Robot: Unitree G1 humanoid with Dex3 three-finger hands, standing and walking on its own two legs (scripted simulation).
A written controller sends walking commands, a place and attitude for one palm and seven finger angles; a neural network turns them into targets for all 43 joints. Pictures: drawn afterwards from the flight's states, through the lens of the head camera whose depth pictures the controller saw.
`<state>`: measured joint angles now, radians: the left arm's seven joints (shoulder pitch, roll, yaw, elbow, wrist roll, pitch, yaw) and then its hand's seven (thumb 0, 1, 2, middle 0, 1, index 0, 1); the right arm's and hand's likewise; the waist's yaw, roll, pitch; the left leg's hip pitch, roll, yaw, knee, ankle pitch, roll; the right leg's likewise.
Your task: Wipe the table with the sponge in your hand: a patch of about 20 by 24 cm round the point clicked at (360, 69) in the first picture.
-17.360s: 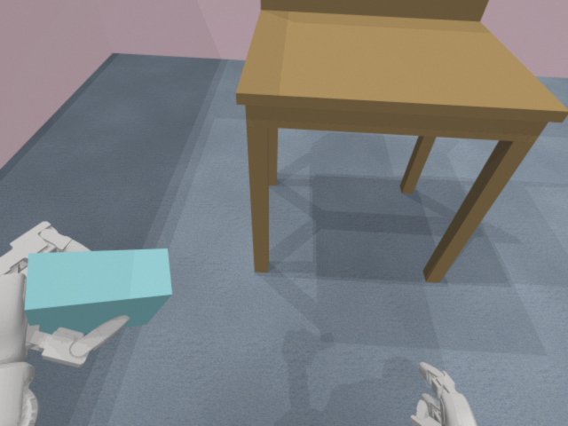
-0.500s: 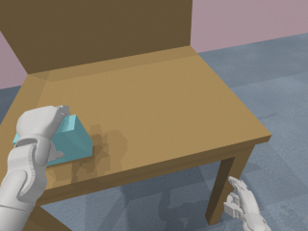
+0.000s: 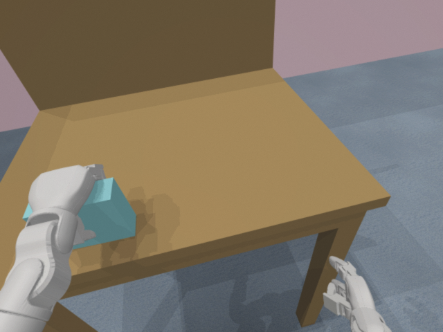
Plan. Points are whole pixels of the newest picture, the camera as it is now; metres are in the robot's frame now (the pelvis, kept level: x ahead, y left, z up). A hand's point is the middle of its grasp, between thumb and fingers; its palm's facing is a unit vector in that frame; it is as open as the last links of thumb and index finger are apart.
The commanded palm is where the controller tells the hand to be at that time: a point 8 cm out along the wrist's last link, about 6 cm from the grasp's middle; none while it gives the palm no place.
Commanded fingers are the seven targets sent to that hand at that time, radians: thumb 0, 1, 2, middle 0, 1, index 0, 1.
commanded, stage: wipe forward along the first lane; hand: left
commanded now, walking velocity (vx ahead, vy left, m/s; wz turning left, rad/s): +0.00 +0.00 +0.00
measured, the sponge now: (91, 222) +0.25 +0.30 +0.09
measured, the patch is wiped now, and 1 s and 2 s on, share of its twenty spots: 0.05 0.50 0.65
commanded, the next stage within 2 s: slide across to the middle lane in 1.62 s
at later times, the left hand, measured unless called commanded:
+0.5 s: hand (85, 187) +0.29 +0.32 +0.13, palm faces -0.01 -0.01 -1.00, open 9.5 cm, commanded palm +0.27 +0.31 +0.18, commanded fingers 0.00 0.10 1.30 -1.20 -1.60 -1.20 -1.60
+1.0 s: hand (88, 170) +0.34 +0.34 +0.13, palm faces -0.06 +0.01 -1.00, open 9.5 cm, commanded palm +0.32 +0.33 +0.16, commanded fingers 0.00 0.10 1.30 -1.20 -1.60 -1.20 -1.60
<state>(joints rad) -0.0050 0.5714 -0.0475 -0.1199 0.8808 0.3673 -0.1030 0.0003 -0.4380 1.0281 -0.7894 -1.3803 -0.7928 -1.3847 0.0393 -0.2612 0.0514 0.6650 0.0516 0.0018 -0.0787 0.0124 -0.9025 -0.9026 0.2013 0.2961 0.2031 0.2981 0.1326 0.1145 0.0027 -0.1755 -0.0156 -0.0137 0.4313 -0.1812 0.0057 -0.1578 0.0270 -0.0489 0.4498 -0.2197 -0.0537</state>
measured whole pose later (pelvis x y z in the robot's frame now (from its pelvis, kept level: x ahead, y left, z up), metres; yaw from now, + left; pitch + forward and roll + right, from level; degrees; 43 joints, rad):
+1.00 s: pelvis +0.00 +0.00 +0.00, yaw +1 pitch +1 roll +0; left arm -0.40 0.63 0.02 0.45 0.94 0.19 -0.12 0.01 -0.49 1.10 -0.80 -1.37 -0.79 -1.40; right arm 0.18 -0.30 0.01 0.67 0.08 0.07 -0.09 0.01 -0.90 -0.90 0.20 0.30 0.20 0.30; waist 0.05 0.10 -0.04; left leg -0.32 -0.01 -0.03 0.52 -0.21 0.01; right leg -0.28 0.04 -0.06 0.49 -0.24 -0.06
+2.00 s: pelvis +0.02 +0.03 +0.00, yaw +1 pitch +5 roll -1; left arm -0.63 0.63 -0.05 0.67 0.97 0.14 -0.05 0.01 -0.49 1.11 -0.79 -1.38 -0.79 -1.43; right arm 0.24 -0.28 -0.01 0.71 0.09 0.09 -0.08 0.01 -0.90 -0.90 0.20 0.30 0.20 0.30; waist 0.03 0.07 -0.05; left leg -0.35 -0.04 -0.02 0.49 -0.21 0.04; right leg -0.30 0.01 -0.06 0.44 -0.22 -0.02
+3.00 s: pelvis +0.04 +0.01 +0.00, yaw +0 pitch +2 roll +0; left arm -0.42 0.49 -0.16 0.31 0.96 0.42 -0.06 0.01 -0.47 1.11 -0.76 -1.42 -0.76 -1.46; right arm 0.11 -0.29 0.03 0.65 0.09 0.10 -0.04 0.01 -0.90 -0.90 0.20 0.30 0.20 0.30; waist 0.05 0.10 -0.06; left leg -0.24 -0.02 -0.02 0.44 -0.23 0.02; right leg -0.21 0.02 -0.05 0.43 -0.25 -0.04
